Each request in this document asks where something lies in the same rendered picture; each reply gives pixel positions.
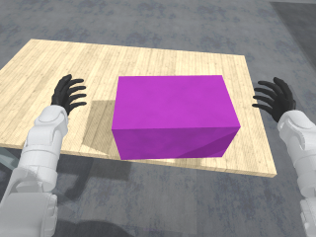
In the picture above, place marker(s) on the left robot forearm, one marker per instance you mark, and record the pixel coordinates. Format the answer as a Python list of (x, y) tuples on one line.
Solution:
[(36, 171)]

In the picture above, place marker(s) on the carton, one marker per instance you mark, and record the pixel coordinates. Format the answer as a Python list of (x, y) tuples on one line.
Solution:
[(173, 117)]

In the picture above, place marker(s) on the table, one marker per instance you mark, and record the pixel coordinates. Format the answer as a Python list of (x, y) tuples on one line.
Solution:
[(28, 80)]

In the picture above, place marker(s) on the robot right hand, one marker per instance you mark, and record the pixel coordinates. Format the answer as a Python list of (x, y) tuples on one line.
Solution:
[(281, 98)]

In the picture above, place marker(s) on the robot left upper arm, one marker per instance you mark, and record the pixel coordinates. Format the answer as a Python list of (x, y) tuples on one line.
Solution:
[(29, 215)]

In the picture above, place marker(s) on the robot right upper arm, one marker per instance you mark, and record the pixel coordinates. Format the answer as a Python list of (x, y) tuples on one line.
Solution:
[(308, 216)]

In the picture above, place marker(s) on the robot left hand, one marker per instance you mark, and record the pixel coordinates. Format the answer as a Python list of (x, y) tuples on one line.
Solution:
[(62, 92)]

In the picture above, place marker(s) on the right robot forearm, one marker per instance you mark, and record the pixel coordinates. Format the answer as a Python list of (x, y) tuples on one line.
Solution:
[(299, 134)]

